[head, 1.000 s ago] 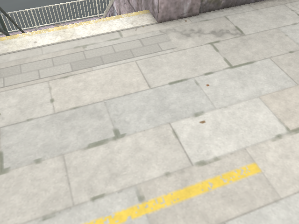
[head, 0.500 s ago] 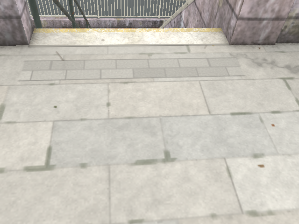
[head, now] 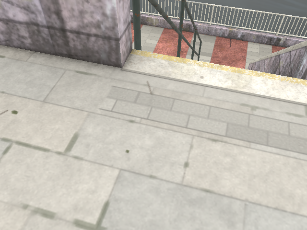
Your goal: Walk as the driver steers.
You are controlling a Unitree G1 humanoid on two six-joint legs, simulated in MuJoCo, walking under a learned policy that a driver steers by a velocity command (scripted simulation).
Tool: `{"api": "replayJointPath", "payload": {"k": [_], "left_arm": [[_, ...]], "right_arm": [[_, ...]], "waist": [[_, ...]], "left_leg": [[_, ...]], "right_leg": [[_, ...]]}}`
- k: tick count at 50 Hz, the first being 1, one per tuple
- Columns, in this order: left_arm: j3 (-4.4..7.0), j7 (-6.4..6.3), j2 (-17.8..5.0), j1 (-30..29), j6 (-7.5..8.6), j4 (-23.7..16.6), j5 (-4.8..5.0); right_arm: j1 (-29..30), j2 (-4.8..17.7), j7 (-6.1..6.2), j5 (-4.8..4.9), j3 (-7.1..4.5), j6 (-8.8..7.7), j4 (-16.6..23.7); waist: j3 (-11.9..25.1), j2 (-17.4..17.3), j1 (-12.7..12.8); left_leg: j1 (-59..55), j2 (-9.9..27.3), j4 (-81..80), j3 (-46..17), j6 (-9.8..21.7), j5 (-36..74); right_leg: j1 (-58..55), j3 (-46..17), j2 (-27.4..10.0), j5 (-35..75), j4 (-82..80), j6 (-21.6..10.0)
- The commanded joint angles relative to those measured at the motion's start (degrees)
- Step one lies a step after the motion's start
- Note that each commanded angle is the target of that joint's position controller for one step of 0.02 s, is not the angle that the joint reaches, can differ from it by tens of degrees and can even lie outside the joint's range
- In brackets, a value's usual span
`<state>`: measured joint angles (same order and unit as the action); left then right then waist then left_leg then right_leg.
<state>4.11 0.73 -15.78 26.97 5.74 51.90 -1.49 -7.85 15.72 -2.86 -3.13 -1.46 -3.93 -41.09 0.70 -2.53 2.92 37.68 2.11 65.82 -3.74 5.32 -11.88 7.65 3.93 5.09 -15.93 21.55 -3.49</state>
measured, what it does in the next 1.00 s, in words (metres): walks ahead, turning right: left foot, then right foot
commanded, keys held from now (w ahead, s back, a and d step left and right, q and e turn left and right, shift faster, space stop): w+e+shift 0.82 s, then q+shift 0.18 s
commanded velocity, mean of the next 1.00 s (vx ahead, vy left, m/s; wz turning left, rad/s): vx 0.94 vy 0.00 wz -0.65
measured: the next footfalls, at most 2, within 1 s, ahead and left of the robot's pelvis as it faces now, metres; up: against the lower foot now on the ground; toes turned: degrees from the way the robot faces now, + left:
left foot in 0.20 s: +0.41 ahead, +0.13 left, +0.00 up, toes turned -6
right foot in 0.66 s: +0.76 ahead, -0.16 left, +0.00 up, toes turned -33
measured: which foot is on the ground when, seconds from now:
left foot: up 0.00-0.18, down 0.20-0.66, up 0.68-1.00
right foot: down 0.00-0.22, up 0.24-0.64, down 0.66-1.00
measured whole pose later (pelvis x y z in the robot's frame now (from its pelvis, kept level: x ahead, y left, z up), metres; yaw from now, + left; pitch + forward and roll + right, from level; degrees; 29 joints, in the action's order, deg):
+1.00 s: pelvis +0.86 -0.20 -0.01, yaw -42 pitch +1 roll -1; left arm 2.8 0.6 -16.2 24.5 5.3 49.3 0.5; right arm -1.8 13.9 -1.3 -2.0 0.9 -4.5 -37.2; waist -4.1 -1.8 5.1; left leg 39.6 4.8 33.3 1.5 1.9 10.2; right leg -4.9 -6.1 10.4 -19.8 15.6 -9.0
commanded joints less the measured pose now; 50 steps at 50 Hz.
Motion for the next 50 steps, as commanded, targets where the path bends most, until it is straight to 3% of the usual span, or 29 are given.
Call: {"api": "replayJointPath", "payload": {"k": [1,4,7,9,10,11,12,13,14,15,17,19,22,23,26,28,29,31,32,33,34,35,36,37,39,41,43,46,50], "left_arm": [[-0.22,0.39,-3.38,-3.5,2.07,-3.96,1.07],[0.57,0.34,-7.18,-1.31,2.49,-3.7,2.06],[0.72,0.18,-9.55,1.86,1.79,-2.39,1.97],[1.11,-0.24,-12.05,2.93,0.87,-1.37,1.25],[1.1,-0.27,-11.69,1.61,0.68,-1.74,1.33],[-0.2,-0.22,-5.27,1.22,0.9,-3.88,0.72],[-1.31,-0.16,-0.06,5.81,0.72,-6.7,4.46],[-0.49,-0.64,-4.55,-0.16,0.0,-6.69,3.4],[-0.32,-0.19,-4.75,-4.96,-0.44,-7.06,2.52],[-0.48,0.33,-3.53,-6.6,-0.9,-7.17,2.06],[-0.57,1.44,-1.36,-6.84,-2.92,-7.69,0.38],[-0.84,2.16,0.2,-11.01,-4.63,-9.87,-0.05],[-1.44,3.33,0.42,-17.13,-5.27,-12.93,-0.12],[-1.9,3.68,0.64,-19.01,-5.19,-14.78,0.01],[-2.3,4.68,-1.43,-25.8,-4.97,-16.47,-0.04],[-2.18,4.88,-2.71,-25.9,-4.63,-16.18,0.1],[-1.84,4.61,-3.97,-23.02,-4.53,-15.28,0.35],[-0.11,3.5,-7.76,-6.95,-4.45,-11.2,0.57],[1.58,2.36,-10.39,4.85,-4.35,-7.22,0.53],[3.69,0.88,-13.46,3.44,-5.29,-6.69,2.28],[4.11,0.76,-20.23,-4.55,-6.01,-9.32,-0.13],[4.78,0.22,-20.45,-2.48,-6.38,-11.49,-0.04],[4.15,-0.51,-16.6,-3.12,-5.9,-10.24,0.14],[3.31,-0.75,-13.62,-4.61,-5.18,-9.16,0.53],[2.29,-1.07,-11.24,-8.2,-3.31,-9.73,0.86],[1.6,-0.69,-9.84,-8.54,-1.93,-9.78,1.25],[1.27,-0.61,-9.31,-7.88,-0.88,-8.81,1.35],[0.51,0.22,-6.72,-1.54,0.15,-5.42,2.99],[0.32,-0.79,-8.49,0.08,0.34,-3.64,1.24]], "right_arm": [[7.71,1.52,-0.9,-0.39,1.16,-0.77,7.5],[12.73,0.26,-1.94,1.06,2.2,-1.38,8.31],[13.49,3.14,-0.49,0.85,1.27,-1.53,7.98],[0.56,6.6,1.2,0.48,-0.44,-1.97,4.12],[-9.41,9.26,2.36,-0.08,-1.69,-2.25,1.56],[-20.37,14.5,3.63,-1.56,-3.22,-2.28,0.4],[-18.83,16.29,3.23,-1.89,-3.76,-1.86,0.61],[-13.73,11.98,2.9,-0.87,-3.58,-1.39,1.01],[-10.0,7.32,2.76,-0.28,-2.5,-1.71,0.82],[-9.05,5.62,2.56,-0.43,-2.26,-1.95,-0.3],[-9.65,3.66,2.66,0.47,-1.76,-2.68,-2.5],[-10.38,1.81,2.26,2.02,-1.43,-3.69,-4.68],[-9.38,0.91,2.23,2.18,-1.16,-4.4,-6.11],[-9.1,2.5,2.26,1.96,-1.4,-4.82,-6.13],[-10.51,5.11,2.93,1.92,-1.86,-4.76,-7.19],[-13.33,8.38,3.68,1.92,-2.29,-4.17,-7.48],[-14.18,10.5,4.2,1.76,-2.78,-3.35,-7.26],[-10.75,14.35,4.95,1.12,-3.95,-1.12,-5.66],[-8.96,14.48,4.71,0.76,-4.13,-0.19,-4.63],[-7.61,11.23,3.81,0.92,-3.87,-0.15,-4.47],[-14.45,3.85,2.92,0.78,-1.53,-1.36,1.49],[-9.15,6.42,3.03,1.13,-1.11,-3.12,4.75],[-5.54,7.9,3.04,1.1,-1.01,-4.13,4.88],[-4.18,7.72,3.09,0.8,-0.83,-4.08,5.06],[-5.65,6.62,3.18,-1.17,-0.25,-1.65,4.11],[-4.3,5.44,2.84,-1.38,0.08,0.53,4.77],[0.95,3.12,2.14,-0.5,1.05,0.38,7.06],[4.17,-1.06,1.23,0.73,2.41,-0.76,6.43],[4.97,2.34,1.66,1.49,1.35,-1.24,5.15]], "waist": [[-9.28,3.43,-3.42],[-8.34,3.66,-2.05],[-5.14,4.25,-1.63],[4.42,6.46,-7.69],[9.4,6.48,-12.63],[18.48,-1.5,-14.99],[27.06,-15.48,-9.93],[17.82,-7.88,-9.48],[9.3,-3.1,-8.8],[4.73,-0.53,-7.32],[1.0,-2.83,-4.05],[-2.31,-2.57,-2.61],[-4.97,-1.98,-1.25],[-6.22,-3.52,-0.26],[-9.38,1.21,-1.09],[-7.44,0.55,-0.41],[-4.75,-1.11,1.41],[4.01,-3.85,10.22],[9.39,-1.89,14.55],[7.16,8.08,12.88],[9.59,18.7,0.08],[16.76,10.8,4.69],[6.79,2.93,3.22],[0.95,-1.75,-0.2],[-3.01,-3.6,-4.68],[-4.35,-2.91,-5.75],[-7.58,-2.21,-5.12],[-3.75,0.63,0.11],[-2.07,6.04,1.38]], "left_leg": [[5.14,4.89,-13.35,1.14,-2.15,8.62],[-12.95,0.97,-26.24,6.04,-2.74,17.98],[-15.38,-1.95,-32.76,6.76,-2.04,14.09],[-30.77,-5.37,-35.18,6.86,-0.94,5.67],[-45.01,-1.01,-33.95,3.85,-0.46,4.01],[-57.39,14.43,-34.12,-12.25,-0.04,-16.1],[-64.55,26.88,-46.26,-41.48,4.79,-30.6],[-57.16,23.26,-49.73,-38.24,3.86,-31.78],[-49.15,20.76,-49.0,-27.47,3.07,-22.58],[-42.41,18.85,-50.29,-20.61,2.57,-12.11],[-34.56,16.47,-52.57,-10.71,1.36,-4.46],[-32.63,15.33,-55.02,-3.3,0.19,2.19],[-30.22,10.6,-57.79,9.96,-1.85,13.01],[-28.58,11.44,-58.06,11.98,-1.76,16.77],[-30.2,9.07,-60.72,19.35,-3.03,25.83],[-35.67,9.65,-55.12,21.29,-3.93,50.97],[-39.16,10.38,-49.39,21.31,-4.31,63.07],[-38.59,13.05,-27.57,19.62,-3.45,74.02],[-31.64,12.62,-9.65,18.02,-2.83,65.35],[-17.25,1.57,14.41,17.31,-4.48,16.0],[6.57,-4.46,33.2,10.76,-7.61,-17.32],[13.51,-3.57,33.53,-0.36,-7.0,-13.83],[15.38,-0.03,26.37,-1.64,-6.41,-10.53],[11.47,2.56,18.67,-1.68,-6.48,-8.24],[2.68,4.99,11.41,-1.54,-7.85,-8.89],[-1.6,6.28,3.27,-0.03,-9.48,-9.51],[-3.86,5.98,-8.97,4.06,-9.4,0.47],[-13.32,1.3,-26.68,9.31,-5.26,23.74],[-13.44,-2.88,-35.93,10.05,-0.83,25.75]], "right_leg": [[7.66,-16.91,-14.21,1.07,-19.34,-9.18],[13.25,-12.45,-12.83,18.42,-22.23,-7.79],[-0.76,-12.07,-13.88,39.37,-13.68,-6.83],[-3.74,-11.2,-13.11,52.21,6.65,-5.07],[5.49,-10.97,-10.91,42.67,21.28,-4.34],[15.99,-8.84,-7.03,15.24,41.85,-4.52],[30.25,-8.61,-2.4,-9.07,58.87,-3.58],[36.37,-8.74,-6.26,-3.53,61.0,-4.32],[37.53,-8.48,-8.37,0.69,57.92,-4.1],[35.96,-8.25,-9.87,1.64,55.85,-3.58],[33.46,-8.0,-11.9,1.08,53.84,-2.64],[36.48,-7.31,-13.35,2.26,52.54,-2.19],[37.45,-3.89,-12.27,11.7,47.15,-2.15],[36.23,-3.76,-13.14,15.12,42.64,-2.54],[30.12,3.38,-9.88,20.57,27.62,-4.86],[23.58,7.74,-5.22,20.1,22.77,-6.77],[20.07,9.03,-2.82,17.25,22.3,-7.5],[3.57,7.2,0.23,9.99,22.54,-9.87],[-11.0,3.68,1.54,5.84,19.3,-11.38],[-19.31,-5.21,-1.8,0.69,14.47,-13.01],[-29.8,-35.17,-15.05,8.37,9.97,-22.49],[-33.04,-50.42,-19.9,-7.31,-3.22,-26.59],[-23.6,-50.13,-20.11,-11.85,-9.1,-23.08],[-13.47,-45.01,-17.91,-8.28,-9.42,-20.21],[1.55,-35.4,-12.66,1.05,-9.46,-18.1],[10.18,-29.51,-8.72,4.42,-10.6,-17.61],[13.73,-21.38,-6.24,27.8,-10.34,-15.22],[9.15,-11.59,-2.78,47.88,-7.38,-7.26],[-6.44,-10.31,-6.88,52.84,-4.69,-3.19]]}}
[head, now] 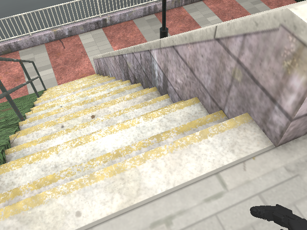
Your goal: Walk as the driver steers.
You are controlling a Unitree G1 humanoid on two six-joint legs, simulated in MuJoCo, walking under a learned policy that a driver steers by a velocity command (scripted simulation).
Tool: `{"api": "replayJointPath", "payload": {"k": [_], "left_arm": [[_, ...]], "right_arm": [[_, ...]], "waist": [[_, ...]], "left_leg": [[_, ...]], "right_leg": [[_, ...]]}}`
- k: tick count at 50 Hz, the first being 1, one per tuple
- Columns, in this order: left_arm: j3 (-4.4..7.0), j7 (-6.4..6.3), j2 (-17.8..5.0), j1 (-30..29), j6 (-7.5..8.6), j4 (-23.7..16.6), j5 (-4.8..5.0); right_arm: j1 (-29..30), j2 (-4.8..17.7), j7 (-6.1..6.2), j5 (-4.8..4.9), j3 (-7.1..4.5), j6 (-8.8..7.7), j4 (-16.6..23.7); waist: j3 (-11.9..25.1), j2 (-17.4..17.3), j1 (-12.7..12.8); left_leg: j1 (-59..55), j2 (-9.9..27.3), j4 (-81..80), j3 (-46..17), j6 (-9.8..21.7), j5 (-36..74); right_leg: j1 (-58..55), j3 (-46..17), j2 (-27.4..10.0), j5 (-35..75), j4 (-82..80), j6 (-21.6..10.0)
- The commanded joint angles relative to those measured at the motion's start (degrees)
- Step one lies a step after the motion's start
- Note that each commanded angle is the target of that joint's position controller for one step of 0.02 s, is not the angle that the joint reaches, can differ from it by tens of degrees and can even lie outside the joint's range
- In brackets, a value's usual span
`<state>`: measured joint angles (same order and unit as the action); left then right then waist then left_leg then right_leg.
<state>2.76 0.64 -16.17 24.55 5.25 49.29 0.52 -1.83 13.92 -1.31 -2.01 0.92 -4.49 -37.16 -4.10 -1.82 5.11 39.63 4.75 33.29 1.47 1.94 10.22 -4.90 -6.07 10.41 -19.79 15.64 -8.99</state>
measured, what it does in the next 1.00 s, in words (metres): walks ahead, turning left: left foot, then right foot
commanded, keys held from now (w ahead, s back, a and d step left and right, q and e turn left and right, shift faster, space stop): q+shift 0.72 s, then shift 0.28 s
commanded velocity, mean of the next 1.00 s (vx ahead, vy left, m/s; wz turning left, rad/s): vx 0.11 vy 0.00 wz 0.66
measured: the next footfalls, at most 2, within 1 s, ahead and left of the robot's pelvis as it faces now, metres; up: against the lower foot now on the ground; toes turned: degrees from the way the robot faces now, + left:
left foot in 0.08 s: +0.30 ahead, +0.10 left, +0.00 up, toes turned +2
right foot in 0.74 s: +0.37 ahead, -0.03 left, +0.00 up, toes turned +47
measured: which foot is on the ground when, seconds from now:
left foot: up 0.00-0.06, down 0.08-0.74, up 0.76-1.00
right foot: down 0.00-0.06, up 0.08-0.72, down 0.74-1.00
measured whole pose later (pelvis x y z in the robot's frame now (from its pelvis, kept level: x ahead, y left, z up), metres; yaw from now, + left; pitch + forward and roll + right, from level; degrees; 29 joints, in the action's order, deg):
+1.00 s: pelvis +0.28 -0.01 +0.02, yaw +43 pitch +0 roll +2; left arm 0.3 -1.8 -16.0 11.6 -1.1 38.2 -1.1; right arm -12.5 21.2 -0.2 -0.3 -4.3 4.9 -41.8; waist -1.8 -3.1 0.7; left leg 24.7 -8.2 64.3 -11.8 -3.9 -24.3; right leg 13.6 -3.3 2.2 -11.2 24.8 -3.6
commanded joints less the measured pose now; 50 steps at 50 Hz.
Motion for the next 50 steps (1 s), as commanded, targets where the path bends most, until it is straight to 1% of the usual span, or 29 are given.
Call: {"api": "replayJointPath", "payload": {"k": [1,2,3,4,5,6,7,8,9,10,12,14,17,19,22,27,32,34,35,36,37,38,39,40,41,42,43,45,50], "left_arm": [[1.89,-1.29,-9.05,1.42,0.64,-1.08,-1.57],[2.27,-1.92,-10.19,-1.17,0.29,-1.51,-2.27],[2.62,-2.33,-11.14,-5.64,-0.25,-2.41,-2.26],[2.52,-2.65,-9.83,-6.65,-0.43,-4.05,-2.0],[1.05,-2.59,-1.35,6.37,-0.9,-4.69,-0.12],[0.4,-2.7,-4.14,8.91,-1.27,-4.7,-1.11],[0.39,-2.67,-6.15,3.59,-1.63,-5.52,-1.97],[0.28,-2.46,-6.91,-2.69,-1.83,-7.05,-2.94],[0.17,-2.19,-6.71,-7.17,-2.49,-8.64,-3.57],[-0.04,-2.02,-6.05,-7.87,-3.86,-9.92,-3.87],[-0.76,-2.41,-4.4,-7.54,-6.21,-10.74,-3.58],[-1.0,-2.72,-4.13,-8.75,-7.14,-11.43,-3.58],[-0.76,-2.99,-4.98,-13.16,-8.38,-12.74,-3.24],[-0.55,-2.98,-5.41,-16.27,-8.93,-13.44,-2.91],[-0.24,-2.93,-6.06,-19.42,-8.4,-13.53,-2.62],[-0.37,-2.87,-6.24,-22.3,-6.55,-13.59,-1.88],[-0.44,-2.84,-7.06,-21.99,-5.52,-13.67,-0.8],[-0.18,-3.27,-7.77,-19.41,-5.17,-13.09,-0.29],[0.09,-3.69,-8.47,-18.0,-5.0,-12.86,-0.22],[0.35,-4.27,-9.08,-16.73,-4.79,-12.61,-0.33],[0.98,-4.79,-11.48,-17.53,-4.87,-13.37,-0.5],[1.43,-4.8,-15.41,-18.3,-5.3,-15.55,-0.94],[1.23,-4.1,-15.72,-21.73,-5.68,-16.35,-2.23],[0.78,-3.59,-12.18,-20.66,-5.93,-15.39,-2.09],[0.21,-3.05,-9.72,-21.17,-6.05,-15.35,-1.59],[-0.07,-2.72,-8.89,-21.03,-6.21,-15.7,-1.52],[-0.22,-2.87,-8.69,-20.02,-6.32,-15.85,-1.71],[-0.36,-2.73,-8.48,-16.25,-6.07,-15.24,-1.7],[-0.09,-2.56,-8.63,-10.48,-5.63,-13.25,-1.65]], "right_arm": [[-5.55,5.93,0.21,0.31,-1.74,-1.0,-0.63],[-14.2,7.79,0.2,0.53,-2.57,-1.45,-3.74],[-24.2,8.65,0.23,0.6,-3.22,-1.92,-7.24],[-30.08,12.13,0.48,0.47,-4.4,-2.01,-9.39],[-26.63,15.6,0.01,-0.65,-5.3,-1.51,-7.96],[-24.18,15.21,-0.47,1.82,-6.26,-0.55,-5.87],[-18.13,12.62,0.0,2.79,-6.24,0.54,-3.41],[-15.74,9.13,0.31,2.87,-5.34,1.52,-3.2],[-16.81,7.97,0.65,2.97,-5.01,2.07,-3.94],[-18.56,7.7,1.02,2.85,-4.97,2.42,-4.92],[-18.93,9.19,0.86,2.01,-5.48,2.98,-5.27],[-17.93,11.44,0.87,1.3,-6.32,3.56,-4.1],[-17.51,12.72,1.57,1.94,-7.15,5.21,-2.65],[-18.05,12.91,2.04,2.39,-7.52,6.27,-1.94],[-19.48,13.06,2.31,2.43,-8.16,7.37,-1.54],[-20.04,13.27,2.38,1.92,-8.8,7.94,-0.89],[-17.12,14.43,1.4,1.2,-9.03,7.86,0.47],[-14.18,14.63,0.92,1.12,-8.96,7.77,1.39],[-12.85,14.44,0.72,1.23,-8.84,7.62,1.76],[-12.39,13.79,0.62,1.65,-8.62,7.31,1.72],[-16.4,11.65,0.95,2.18,-8.01,6.85,0.86],[-19.86,9.07,1.45,2.86,-7.45,6.71,0.89],[-17.34,13.96,1.7,1.14,-8.48,6.6,1.25],[-15.19,16.22,1.55,0.41,-8.86,6.77,1.21],[-15.95,15.21,1.25,0.33,-8.53,7.2,0.39],[-17.1,14.0,1.05,0.54,-8.09,7.82,-0.57],[-17.87,13.32,0.86,0.96,-7.73,8.17,-1.35],[-15.56,12.85,0.95,1.39,-7.1,8.62,-1.2],[-11.33,10.32,1.28,2.06,-5.51,9.26,-2.14]], "waist": [[4.85,6.29,-3.01],[7.6,7.13,-7.44],[9.61,6.73,-13.43],[12.31,1.72,-15.1],[19.65,-14.61,-5.05],[30.32,-8.19,-5.53],[25.2,-2.34,-5.33],[17.38,2.78,-5.42],[12.85,5.02,-5.53],[10.5,4.46,-4.57],[9.83,3.28,-3.11],[10.43,1.7,-2.85],[9.98,-1.31,-3.99],[8.81,-2.98,-5.46],[6.93,-4.77,-7.79],[6.42,-6.07,-9.57],[6.55,-6.66,-8.91],[6.61,-7.01,-7.33],[6.26,-7.24,-6.38],[6.08,-5.15,-5.2],[8.96,0.93,-6.94],[11.95,10.09,-7.95],[8.24,9.03,-7.37],[7.2,7.71,-7.47],[6.29,6.66,-8.03],[6.16,6.98,-8.0],[6.22,8.2,-7.62],[5.99,8.93,-6.25],[6.19,11.14,-4.05]], "left_leg": [[-18.35,-7.35,-3.6,4.07,3.36,0.58],[-23.96,-8.73,-3.4,2.49,3.96,-1.61],[-30.71,-8.19,-7.99,1.04,4.39,1.84],[-38.01,-3.04,-7.28,-3.85,5.39,20.69],[-58.71,13.84,3.85,-25.71,16.78,59.29],[-62.13,16.18,-2.64,-37.63,20.95,55.52],[-54.3,13.45,-6.79,-33.87,20.17,39.37],[-45.54,9.77,-9.53,-29.24,17.79,27.71],[-39.12,6.94,-11.7,-26.95,16.01,23.6],[-34.16,5.17,-13.0,-25.8,14.64,23.18],[-27.98,2.85,-14.17,-24.54,12.43,18.71],[-24.97,0.63,-14.6,-24.87,9.64,13.54],[-23.31,-2.04,-16.43,-27.65,4.32,-4.47],[-24.88,-3.13,-18.4,-31.4,2.01,-18.57],[-29.76,-3.57,-19.86,-35.6,1.1,-28.96],[-35.32,-3.88,-18.11,-39.35,3.33,-25.96],[-32.27,-4.76,-15.38,-43.0,5.62,-17.8],[-28.35,-5.91,-15.69,-44.79,4.21,-19.14],[-25.63,-7.01,-15.95,-45.8,2.75,-23.39],[-21.83,-9.52,-14.34,-44.67,0.48,-33.16],[-18.94,-13.24,-8.45,-38.67,-2.21,-44.43],[-15.71,-19.2,7.24,-25.0,-4.4,-45.6],[-10.45,-19.8,17.83,-17.18,-4.89,-43.38],[-11.92,-16.16,24.26,-15.74,-4.96,-39.43],[-12.69,-15.35,28.49,-14.76,-4.5,-36.42],[-13.18,-15.66,32.64,-13.63,-4.56,-34.94],[-12.67,-15.88,36.46,-12.31,-4.8,-34.53],[-10.37,-15.23,37.95,-10.91,-5.36,-34.67],[-9.88,-13.78,26.86,-11.12,-6.19,-35.35]], "right_leg": [[2.87,0.25,-13.41,61.35,5.0,3.52],[1.42,1.83,-14.04,64.63,12.76,4.67],[2.65,4.92,-13.03,61.81,25.17,5.69],[8.57,8.82,-7.56,41.08,44.57,6.72],[32.27,7.89,0.71,-16.46,70.01,10.55],[36.46,1.47,-0.81,-11.18,75.92,9.85],[37.83,0.19,-4.44,-4.49,74.41,9.61],[38.97,1.13,-6.46,-2.75,70.19,9.4],[39.27,1.49,-7.46,-2.94,66.72,9.75],[37.58,1.42,-8.22,-2.72,62.91,10.09],[34.88,1.46,-8.88,-3.5,57.07,10.64],[34.86,1.57,-9.01,-1.43,53.19,11.12],[37.43,0.48,-9.14,3.14,49.17,11.87],[40.28,-0.94,-8.98,5.02,46.58,12.34],[43.76,-2.71,-8.72,6.22,42.29,12.34],[43.19,-3.72,-7.1,3.84,35.34,10.81],[32.8,-3.44,-4.11,0.43,25.1,9.03],[24.34,-3.42,-3.33,0.94,17.45,8.75],[19.42,-3.6,-3.57,2.39,11.92,8.69],[13.2,-4.02,-5.45,6.84,3.96,8.39],[7.02,-9.47,-12.65,3.58,-0.5,6.74],[4.8,-23.4,-27.27,-1.75,-3.62,2.17],[12.1,-28.2,-29.74,3.95,-4.55,-2.11],[15.42,-23.49,-28.08,13.98,-1.48,-3.78],[17.04,-16.57,-24.42,20.47,0.9,-2.93],[17.77,-11.81,-21.4,24.96,2.26,-2.17],[17.4,-9.55,-20.16,29.43,3.11,-2.08],[14.6,-7.99,-19.92,36.09,4.1,-2.19],[7.83,-8.47,-19.49,30.78,4.6,-1.26]]}}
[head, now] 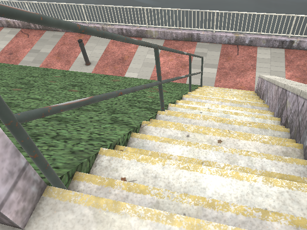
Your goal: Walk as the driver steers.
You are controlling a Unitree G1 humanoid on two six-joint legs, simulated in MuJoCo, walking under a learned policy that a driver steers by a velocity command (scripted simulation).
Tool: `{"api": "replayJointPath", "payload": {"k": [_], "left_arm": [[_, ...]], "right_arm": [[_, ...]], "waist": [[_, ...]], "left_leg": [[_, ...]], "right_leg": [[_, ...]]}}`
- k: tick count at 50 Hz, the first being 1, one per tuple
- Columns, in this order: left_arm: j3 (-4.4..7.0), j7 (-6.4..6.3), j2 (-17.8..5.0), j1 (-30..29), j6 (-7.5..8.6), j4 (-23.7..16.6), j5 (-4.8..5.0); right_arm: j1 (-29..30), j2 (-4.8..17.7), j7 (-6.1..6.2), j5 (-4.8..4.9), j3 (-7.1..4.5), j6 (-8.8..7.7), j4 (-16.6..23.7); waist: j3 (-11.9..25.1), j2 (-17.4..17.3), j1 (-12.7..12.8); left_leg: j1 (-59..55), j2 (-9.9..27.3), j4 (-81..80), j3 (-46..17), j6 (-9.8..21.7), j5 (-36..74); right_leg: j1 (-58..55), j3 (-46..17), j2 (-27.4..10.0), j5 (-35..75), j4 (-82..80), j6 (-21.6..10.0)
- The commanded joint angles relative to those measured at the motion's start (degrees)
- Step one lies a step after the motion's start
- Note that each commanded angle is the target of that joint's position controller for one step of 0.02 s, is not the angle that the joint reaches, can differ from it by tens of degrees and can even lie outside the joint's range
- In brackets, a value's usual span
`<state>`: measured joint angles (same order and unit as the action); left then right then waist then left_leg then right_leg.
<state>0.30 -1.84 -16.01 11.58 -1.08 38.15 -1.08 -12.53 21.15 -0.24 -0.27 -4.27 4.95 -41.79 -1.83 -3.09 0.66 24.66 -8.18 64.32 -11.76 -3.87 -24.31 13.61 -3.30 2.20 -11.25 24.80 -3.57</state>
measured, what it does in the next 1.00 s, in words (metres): steps on the spot: left foot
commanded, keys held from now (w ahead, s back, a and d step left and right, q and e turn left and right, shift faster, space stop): shift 1.00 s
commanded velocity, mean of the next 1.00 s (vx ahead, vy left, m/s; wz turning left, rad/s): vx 0.00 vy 0.00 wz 0.07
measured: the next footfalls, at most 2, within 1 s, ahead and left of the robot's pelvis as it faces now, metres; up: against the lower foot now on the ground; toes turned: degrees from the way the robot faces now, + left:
left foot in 0.22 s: +0.00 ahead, +0.11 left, +0.00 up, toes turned -4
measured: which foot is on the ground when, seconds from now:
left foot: up 0.00-0.20, down 0.22-1.00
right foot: down 0.00-1.00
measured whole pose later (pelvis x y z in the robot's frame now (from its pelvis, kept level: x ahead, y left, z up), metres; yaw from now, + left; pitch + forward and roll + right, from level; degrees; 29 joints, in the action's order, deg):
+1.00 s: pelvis +0.00 +0.01 +0.00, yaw +2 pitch -1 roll +0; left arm -1.1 -2.0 -11.4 15.1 -1.1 62.1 -0.6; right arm -16.6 11.0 2.8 -0.6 2.2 0.4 -64.2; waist -0.8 -0.1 0.6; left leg 4.8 -3.8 21.1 -4.8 2.4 -15.2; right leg 10.7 -1.4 3.0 -10.6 22.2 -2.3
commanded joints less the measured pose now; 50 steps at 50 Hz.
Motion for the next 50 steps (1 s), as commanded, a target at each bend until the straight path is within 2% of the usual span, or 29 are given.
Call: {"api": "replayJointPath", "payload": {"k": [1,5,7,8,9,10,11,12,13,14,16,17,20,26,38,50], "left_arm": [[2.33,-0.02,-8.6,2.75,0.78,-1.8,-0.12],[2.35,0.57,-8.37,2.95,0.59,-0.67,-0.54],[2.39,0.75,-8.35,4.35,0.15,0.57,-0.65],[2.28,0.7,-8.13,4.44,-0.08,1.14,-0.42],[2.12,0.63,-7.87,4.58,-0.17,1.75,-0.11],[1.82,0.57,-7.01,6.06,0.19,2.15,-0.05],[1.17,0.85,-4.68,7.54,0.72,1.35,0.32],[0.36,0.64,-2.47,6.94,0.71,1.11,1.17],[0.48,0.26,-3.74,6.56,0.34,2.67,0.41],[0.87,0.34,-4.79,5.29,0.31,3.29,0.3],[1.49,0.88,-6.69,5.07,0.4,4.54,0.19],[1.21,1.07,-5.94,6.05,0.54,5.35,0.24],[0.68,0.84,-4.44,6.84,0.58,7.97,0.35],[0.57,0.6,-4.11,6.3,0.38,12.02,0.36],[-0.02,0.11,-2.96,5.55,0.19,19.1,0.45],[-0.52,-0.39,-0.67,6.31,0.29,23.68,0.47]], "right_arm": [[-0.25,2.57,0.28,0.41,-0.02,-0.06,2.05],[1.45,0.68,0.82,0.57,1.41,0.07,0.42],[0.93,0.19,1.28,0.79,1.9,-0.23,-0.6],[-0.62,-0.56,1.5,0.73,2.26,-0.61,-1.6],[-2.08,-1.2,1.7,0.47,2.68,-1.21,-2.52],[-1.82,0.19,2.01,-0.17,2.69,-1.95,-2.77],[-1.72,3.41,2.38,-1.44,2.52,-2.81,-2.26],[3.58,3.32,2.09,-1.14,3.05,-3.27,-2.51],[5.72,0.12,1.73,-0.88,3.9,-3.73,-2.48],[5.71,-0.65,1.63,-0.7,4.29,-4.02,-2.86],[2.71,0.01,2.15,-0.49,4.38,-4.1,-4.97],[1.34,0.09,2.3,-0.16,4.39,-4.13,-6.18],[0.46,-0.73,2.26,-0.12,4.65,-4.04,-8.15],[-0.03,-0.84,2.37,-0.18,4.76,-4.37,-11.8],[-3.91,-2.72,2.83,-0.25,5.43,-4.71,-18.29],[-7.47,-5.11,3.25,-0.32,5.7,-4.79,-22.08]], "waist": [[4.03,12.76,0.43],[3.89,14.28,0.77],[3.74,14.55,0.74],[3.76,13.48,-0.39],[3.72,11.75,-1.6],[4.92,9.25,-1.04],[7.61,0.89,0.15],[2.84,-5.43,2.55],[2.39,-3.97,2.17],[1.94,-4.08,1.39],[0.91,-3.33,0.36],[1.22,-2.78,0.49],[-0.07,1.17,0.33],[-0.43,2.76,0.53],[-0.33,2.83,0.38],[-1.2,2.83,0.03]], "left_leg": [[3.53,-0.44,-7.65,2.44,-0.29,-1.26],[-6.64,2.18,-23.03,7.61,1.72,-3.88],[-10.31,3.02,-30.65,9.31,3.2,-0.97],[-13.71,3.38,-37.21,9.83,4.11,3.57],[-18.82,4.27,-46.24,9.35,5.11,11.78],[-24.6,7.54,-49.02,4.55,6.3,16.85],[-29.9,17.17,-49.74,-5.61,8.3,19.44],[-18.0,22.11,-47.52,-7.65,12.23,31.16],[-14.91,19.73,-46.58,-4.97,12.06,28.33],[-14.64,16.01,-46.57,-2.94,9.98,22.41],[-14.58,12.73,-46.72,-0.77,8.02,19.22],[-15.14,12.24,-46.5,-0.13,7.76,19.24],[-14.95,11.98,-46.34,0.25,7.82,17.18],[-13.3,11.58,-47.26,0.41,7.83,15.77],[-13.34,11.29,-47.54,1.25,7.64,17.31],[-13.83,11.24,-46.78,1.98,7.62,18.55]], "right_leg": [[-10.58,-11.36,-11.22,20.05,-4.81,-6.65],[-6.17,-11.49,-11.27,13.4,-5.59,-7.59],[-5.09,-12.76,-11.8,15.68,-4.88,-7.94],[-3.86,-12.54,-11.57,17.1,-3.68,-7.21],[-1.28,-11.78,-11.13,17.06,-2.26,-5.32],[2.63,-11.58,-10.69,13.8,-1.52,-2.64],[7.22,-7.74,-7.88,4.01,4.03,-0.06],[4.16,-1.9,-2.85,-4.8,-0.37,0.84],[-1.84,-2.01,-4.03,-3.37,-1.95,1.03],[-2.64,-3.16,-3.57,0.61,-3.0,0.87],[-3.71,-3.74,-4.37,6.31,-3.07,0.65],[-4.11,-4.05,-4.92,7.52,-3.58,0.63],[-3.54,-4.27,-5.03,6.03,-4.95,0.97],[-5.34,-4.66,-5.51,5.58,-5.51,0.84],[-6.84,-4.74,-6.13,6.8,-5.55,0.23],[-6.01,-4.49,-6.14,7.69,-5.15,0.01]]}}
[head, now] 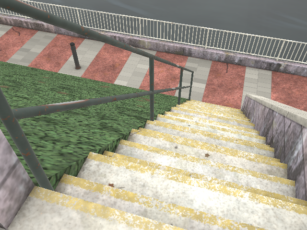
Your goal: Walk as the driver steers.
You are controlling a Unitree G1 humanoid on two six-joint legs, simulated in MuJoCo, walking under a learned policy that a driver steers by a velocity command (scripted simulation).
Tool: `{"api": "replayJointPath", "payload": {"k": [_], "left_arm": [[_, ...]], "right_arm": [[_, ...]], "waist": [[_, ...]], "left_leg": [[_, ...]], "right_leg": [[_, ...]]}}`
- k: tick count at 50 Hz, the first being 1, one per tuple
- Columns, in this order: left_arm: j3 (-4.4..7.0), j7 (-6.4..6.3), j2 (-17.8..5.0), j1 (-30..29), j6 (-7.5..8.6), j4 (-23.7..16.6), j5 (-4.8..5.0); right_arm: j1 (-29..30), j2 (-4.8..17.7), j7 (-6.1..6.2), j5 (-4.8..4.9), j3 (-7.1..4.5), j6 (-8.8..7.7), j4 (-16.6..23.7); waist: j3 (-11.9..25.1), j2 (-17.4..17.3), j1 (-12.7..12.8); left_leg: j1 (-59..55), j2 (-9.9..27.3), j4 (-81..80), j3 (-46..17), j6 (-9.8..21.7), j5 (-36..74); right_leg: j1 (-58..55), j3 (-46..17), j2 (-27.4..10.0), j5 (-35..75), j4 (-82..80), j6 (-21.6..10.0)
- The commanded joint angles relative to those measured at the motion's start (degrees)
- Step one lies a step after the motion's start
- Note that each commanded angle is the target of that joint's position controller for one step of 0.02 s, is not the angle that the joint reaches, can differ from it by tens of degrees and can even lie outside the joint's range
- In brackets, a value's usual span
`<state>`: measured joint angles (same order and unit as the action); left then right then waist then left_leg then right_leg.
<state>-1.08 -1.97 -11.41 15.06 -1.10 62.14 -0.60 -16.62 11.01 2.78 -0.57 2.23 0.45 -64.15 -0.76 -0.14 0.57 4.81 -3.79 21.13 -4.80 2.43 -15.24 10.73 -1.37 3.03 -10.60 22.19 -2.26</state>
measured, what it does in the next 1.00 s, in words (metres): walks ahead: right foot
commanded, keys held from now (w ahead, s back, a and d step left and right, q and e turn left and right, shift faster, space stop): shift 0.48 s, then w+shift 0.52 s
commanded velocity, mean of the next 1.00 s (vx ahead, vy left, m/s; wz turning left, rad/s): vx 0.31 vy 0.00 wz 0.00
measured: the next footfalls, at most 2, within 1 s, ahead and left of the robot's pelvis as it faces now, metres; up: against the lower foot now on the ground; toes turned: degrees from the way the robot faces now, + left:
right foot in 0.82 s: +0.17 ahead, -0.15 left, +0.00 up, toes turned -3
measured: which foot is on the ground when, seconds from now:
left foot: down 0.00-0.82, up 0.84-1.00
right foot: down 0.00-0.56, up 0.58-0.80, down 0.82-1.00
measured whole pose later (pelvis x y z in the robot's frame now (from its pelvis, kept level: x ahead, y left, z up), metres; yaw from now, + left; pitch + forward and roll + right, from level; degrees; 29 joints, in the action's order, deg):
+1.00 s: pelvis +0.18 -0.07 -0.01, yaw +0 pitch +1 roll -1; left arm 2.5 -0.2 -10.8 22.9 4.5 56.3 -1.7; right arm -10.7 13.0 -1.3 -2.0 -3.3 -2.9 -51.2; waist 1.7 -2.3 1.1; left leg 35.6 3.1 67.5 -1.4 4.8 -9.6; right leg 9.1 4.7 3.7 -18.5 26.1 -4.6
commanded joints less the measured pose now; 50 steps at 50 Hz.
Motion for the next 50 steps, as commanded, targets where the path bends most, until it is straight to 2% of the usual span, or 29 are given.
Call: {"api": "replayJointPath", "payload": {"k": [1,24,25,26,27,28,29,30,31,32,33,34,35,37,38,39,40,41,42,43,44,45,47,48,50], "left_arm": [[0.84,-0.29,-5.07,2.94,0.32,-0.04,-0.01],[0.85,-0.98,-1.51,5.67,0.37,3.43,-0.14],[0.93,-0.92,-1.47,6.21,0.27,3.48,-0.26],[1.78,-0.72,-3.17,5.83,-0.03,2.8,-0.26],[2.4,-0.18,-4.49,4.07,-0.23,1.38,-0.76],[2.31,0.42,-3.32,-0.08,0.02,-1.03,-0.96],[1.46,0.89,0.14,-6.5,0.82,-4.49,-0.91],[1.69,1.13,-0.66,-10.0,1.64,-6.51,-1.44],[2.56,1.39,-3.0,-11.65,2.43,-7.79,-1.66],[3.1,1.87,-3.97,-11.23,3.12,-8.52,-1.67],[3.48,2.45,-4.25,-10.45,3.71,-9.12,-1.46],[3.72,2.98,-4.41,-9.9,4.1,-9.91,-1.0],[3.83,3.28,-4.03,-9.77,4.19,-10.46,-0.76],[4.14,3.67,-3.23,-7.34,3.66,-10.68,-0.4],[4.4,3.6,-2.95,-3.41,3.32,-9.75,-0.28],[5.08,3.28,-3.5,2.46,3.12,-8.12,-0.34],[6.19,2.66,-5.4,11.55,3.37,-5.46,-0.68],[7.71,1.84,-10.4,22.45,4.21,-3.41,-1.73],[7.29,1.57,-13.18,22.9,4.68,-3.73,-1.74],[6.47,1.31,-10.39,13.71,4.2,-5.85,-1.49],[6.11,1.54,-9.12,7.51,4.45,-8.38,-1.51],[5.79,1.99,-8.27,5.17,5.01,-9.28,-1.35],[4.6,1.84,-5.25,4.28,6.12,-9.65,-1.07],[4.43,1.55,-4.82,6.25,6.59,-8.88,-1.19],[4.48,1.33,-5.6,9.97,7.12,-8.29,-0.7]], "right_arm": [[-3.59,4.82,0.26,-0.02,-0.81,-0.29,0.08],[-7.49,1.23,0.82,-0.06,-1.32,-0.45,-2.32],[-8.66,1.28,0.77,-0.31,-1.45,-0.42,-2.5],[-9.26,3.26,0.62,-0.39,-2.39,-0.14,-2.1],[-10.46,5.16,0.2,-0.8,-3.23,0.14,-1.51],[-12.71,5.82,-0.1,-0.65,-3.72,0.02,-1.28],[-14.2,6.07,-0.03,-0.18,-4.18,-0.53,-1.17],[-14.49,6.74,-0.04,-0.61,-4.93,-1.04,-1.12],[-14.27,6.95,-0.25,-1.08,-5.43,-1.58,-0.35],[-13.17,7.37,-0.4,-1.18,-5.86,-2.3,0.48],[-11.6,7.21,-0.49,-0.94,-6.08,-2.99,1.41],[-9.46,7.31,-0.48,-0.57,-6.33,-3.62,2.54],[-7.43,7.28,-0.49,-0.39,-6.51,-4.13,3.63],[-4.82,7.22,-0.6,-0.3,-6.68,-4.53,5.03],[-3.98,7.52,-0.6,-0.18,-6.84,-4.48,5.43],[-3.89,7.88,-0.65,-0.17,-6.86,-4.72,5.8],[-3.93,7.87,-0.85,-0.55,-6.69,-5.15,6.14],[-1.83,6.24,-1.01,-0.91,-6.27,-5.8,7.6],[-1.13,0.69,-1.84,-0.18,-5.18,-6.63,11.52],[1.19,3.4,-2.38,-0.48,-5.63,-6.45,12.92],[3.99,5.19,-3.06,-0.84,-5.96,-6.22,13.85],[4.0,4.69,-3.71,-1.23,-5.9,-6.03,14.05],[2.44,3.39,-4.48,-1.74,-5.68,-4.3,14.37],[3.42,3.09,-4.63,-1.71,-5.57,-3.41,14.98],[8.17,3.58,-4.49,-1.46,-5.52,-2.48,17.15]], "waist": [[-2.32,-0.12,0.1],[-3.33,-0.16,0.03],[-1.32,-0.31,-0.2],[-1.96,-1.25,-0.59],[-5.22,-2.27,-1.66],[-9.54,-4.72,-3.7],[-12.9,-9.76,-5.73],[-14.29,-10.16,-6.55],[-12.58,-6.59,-6.47],[-10.09,-4.72,-5.26],[-8.07,-4.34,-3.9],[-6.89,-5.47,-2.51],[-6.96,-7.08,-1.6],[-7.55,-8.2,0.37],[-7.3,-6.9,2.33],[-5.93,-4.3,4.97],[-2.35,0.16,9.12],[2.99,11.05,14.52],[5.12,20.63,10.46],[0.07,10.76,5.76],[-2.07,3.14,3.61],[-1.81,0.3,1.87],[-2.52,3.88,-1.12],[-4.0,4.83,-1.12],[-6.95,2.79,-0.54]], "left_leg": [[5.98,6.85,-3.53,-4.92,1.33,9.56],[5.61,6.95,-2.76,-4.42,1.51,10.83],[5.07,5.99,-3.51,-4.33,2.14,1.09],[6.19,4.61,-2.19,-4.98,4.12,-15.53],[7.88,6.06,-3.14,-9.28,6.52,-30.24],[7.1,9.44,-6.37,-15.67,9.13,-38.57],[3.09,15.23,-12.06,-23.33,11.8,-37.88],[0.8,20.29,-15.06,-27.74,13.73,-33.1],[-1.97,21.49,-15.28,-28.7,14.51,-27.86],[-4.56,21.27,-14.44,-27.02,14.48,-23.66],[-4.84,20.26,-14.07,-24.18,13.81,-20.86],[-2.16,18.86,-14.25,-20.56,12.5,-18.84],[2.32,17.14,-14.28,-17.22,11.18,-16.65],[11.68,14.2,-12.91,-11.15,9.6,-13.63],[16.94,13.37,-10.25,-9.03,9.54,-13.15],[21.55,12.45,-5.25,-7.61,9.39,-6.68],[25.41,9.87,7.11,-4.29,8.63,4.74],[31.84,3.89,31.18,2.57,6.27,8.22],[43.63,-3.29,47.18,0.27,4.82,-13.54],[47.48,1.14,54.56,-3.26,5.8,-6.87],[47.87,5.11,56.19,-2.08,5.91,-1.06],[44.48,7.52,53.34,-1.57,5.36,2.21],[40.02,9.62,49.14,-0.28,3.09,4.44],[40.54,9.73,48.17,0.73,2.24,6.11],[44.98,9.85,44.8,1.95,0.89,10.48]], "right_leg": [[-3.07,-6.4,-6.95,7.1,-2.5,-1.3],[-2.32,-6.02,-6.98,7.73,-1.68,-1.33],[-2.6,-5.49,-5.76,-1.62,-1.51,-1.7],[-0.06,-4.09,-3.1,-17.52,2.06,-2.97],[7.12,-5.16,-2.45,-29.41,4.81,-4.04],[15.88,-4.43,-1.47,-31.82,9.21,-4.04],[23.68,1.5,-0.35,-19.36,16.49,-2.51],[29.39,3.62,-2.74,-12.78,22.46,-1.67],[33.29,2.16,-4.36,-11.64,26.66,-1.29],[34.82,1.13,-5.47,-10.43,28.74,-0.94],[33.75,0.6,-6.25,-9.21,28.68,-0.69],[29.71,0.74,-6.66,-7.74,26.05,-0.68],[23.85,1.52,-6.4,-7.19,22.2,-0.77],[10.37,5.2,-3.93,-7.3,15.44,-0.93],[1.92,8.08,-2.15,-5.39,12.61,-0.94],[-7.46,10.28,0.16,-5.32,11.52,-1.04],[-18.46,9.56,0.94,-7.77,10.33,-1.6],[-27.28,-5.54,-9.41,-21.01,4.05,-3.5],[-27.55,-37.94,-23.58,-36.65,-10.85,-7.91],[-19.53,-42.66,-25.32,-39.16,-12.69,-9.94],[-14.42,-34.86,-24.18,-33.77,-9.41,-9.63],[-9.55,-27.27,-21.1,-28.03,-9.51,-8.94],[-2.98,-19.07,-16.71,-22.79,-11.83,-7.57],[-1.72,-17.01,-15.65,-20.21,-12.75,-7.78],[-2.42,-14.4,-14.96,-12.56,-13.97,-8.66]]}}
Keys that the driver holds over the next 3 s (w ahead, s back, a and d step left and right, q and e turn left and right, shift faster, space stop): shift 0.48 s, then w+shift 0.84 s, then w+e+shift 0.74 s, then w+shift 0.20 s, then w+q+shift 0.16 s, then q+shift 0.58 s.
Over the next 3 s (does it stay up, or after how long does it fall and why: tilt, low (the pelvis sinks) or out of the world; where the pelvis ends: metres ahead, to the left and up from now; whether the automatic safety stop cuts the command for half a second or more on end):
stays up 1.24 -0.48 -0.87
